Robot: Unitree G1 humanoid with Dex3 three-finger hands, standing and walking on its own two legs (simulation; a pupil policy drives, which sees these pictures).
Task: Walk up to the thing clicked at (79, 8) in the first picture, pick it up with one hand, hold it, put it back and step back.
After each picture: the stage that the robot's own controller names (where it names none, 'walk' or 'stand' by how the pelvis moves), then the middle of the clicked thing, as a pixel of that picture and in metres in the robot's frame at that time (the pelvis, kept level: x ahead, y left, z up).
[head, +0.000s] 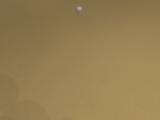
stand; (79, 11) +2.22 +0.02 -0.72
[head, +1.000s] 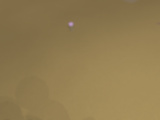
walk; (71, 27) +2.07 +0.26 -0.71
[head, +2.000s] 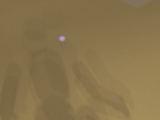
walk; (62, 41) +1.47 +0.35 -0.72
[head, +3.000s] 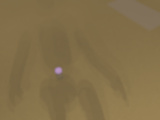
walk; (59, 73) +0.98 +0.30 -0.71
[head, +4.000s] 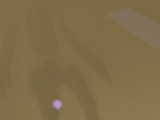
walk; (57, 107) +0.62 +0.21 -0.70
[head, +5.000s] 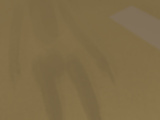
stand; out of the picture +0.39 +0.22 -0.70
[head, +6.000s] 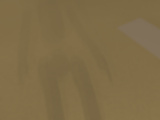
stand; out of the picture +0.38 +0.19 -0.72
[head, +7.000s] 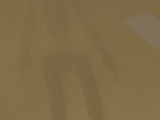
stand; out of the picture +0.41 +0.17 -0.72
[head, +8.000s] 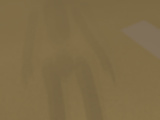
stand; out of the picture +0.37 +0.19 -0.73
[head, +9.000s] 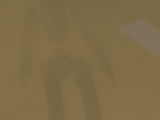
stand; out of the picture +0.37 +0.20 -0.73
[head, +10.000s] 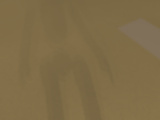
stand; out of the picture +0.37 +0.20 -0.73
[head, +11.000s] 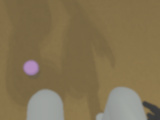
go down; (32, 70) +0.45 +0.22 -0.36
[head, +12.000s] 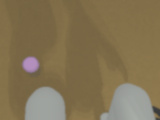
approach; (32, 67) +0.45 +0.22 -0.31
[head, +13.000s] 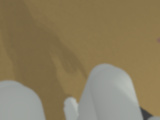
close in; out of the picture +0.44 +0.27 -0.22
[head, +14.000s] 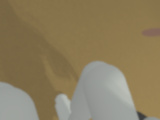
close; out of the picture +0.43 +0.28 -0.22
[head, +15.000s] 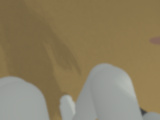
lift; out of the picture +0.39 +0.26 -0.23
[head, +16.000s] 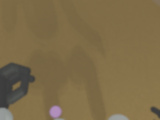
close; (55, 111) +0.36 +0.17 -0.51
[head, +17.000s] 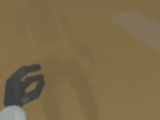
close; out of the picture +0.33 +0.18 -0.67
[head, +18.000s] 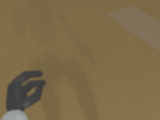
hold; out of the picture +0.35 +0.18 -0.67
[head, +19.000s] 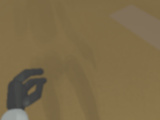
stand; out of the picture +0.33 +0.17 -0.68
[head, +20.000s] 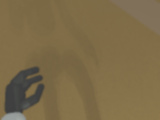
stand; out of the picture +0.35 +0.18 -0.63
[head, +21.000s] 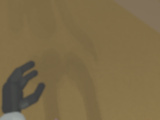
stand; out of the picture +0.35 +0.18 -0.61
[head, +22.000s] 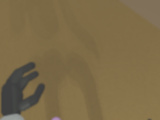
stand; out of the picture +0.36 +0.18 -0.60
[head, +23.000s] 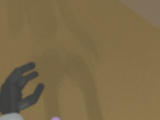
stand; out of the picture +0.36 +0.17 -0.60
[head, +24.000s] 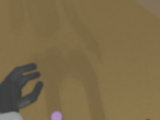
stand; (57, 118) +0.36 +0.17 -0.57
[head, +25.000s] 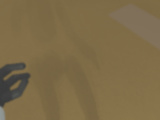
stand; out of the picture +0.33 +0.18 -0.67
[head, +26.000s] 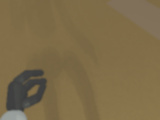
crouch; out of the picture +0.35 +0.18 -0.65
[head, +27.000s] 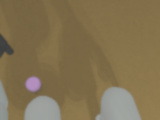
crouch; (35, 85) +0.41 +0.19 -0.37
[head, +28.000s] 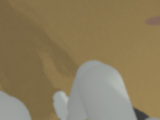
lower; out of the picture +0.39 +0.24 -0.23
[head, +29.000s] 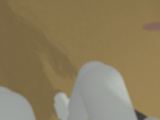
lower; out of the picture +0.39 +0.24 -0.23
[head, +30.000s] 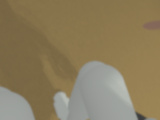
lower; out of the picture +0.39 +0.25 -0.23
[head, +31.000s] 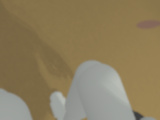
lower; out of the picture +0.39 +0.25 -0.23
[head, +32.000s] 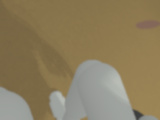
loosen; out of the picture +0.39 +0.24 -0.23
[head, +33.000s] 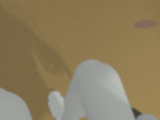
withdraw; out of the picture +0.36 +0.23 -0.22
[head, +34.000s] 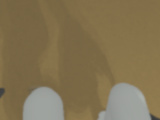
walk; (36, 99) +0.32 +0.18 -0.34
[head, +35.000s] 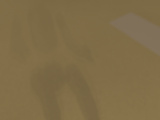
stand; out of the picture +0.23 +0.18 -0.68
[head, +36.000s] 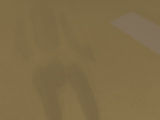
stand; out of the picture +0.25 +0.20 -0.69
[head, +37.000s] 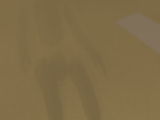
stand; out of the picture +0.24 +0.20 -0.71
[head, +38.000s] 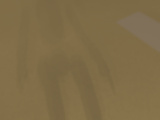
walk; out of the picture +0.26 +0.21 -0.74
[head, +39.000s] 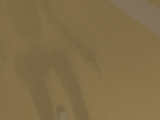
walk; out of the picture +0.42 +0.13 -0.73
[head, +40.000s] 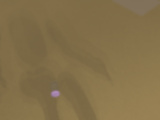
walk; (54, 88) +0.71 +0.28 -0.71
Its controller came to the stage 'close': yes
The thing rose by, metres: 0.01
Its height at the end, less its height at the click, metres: -0.02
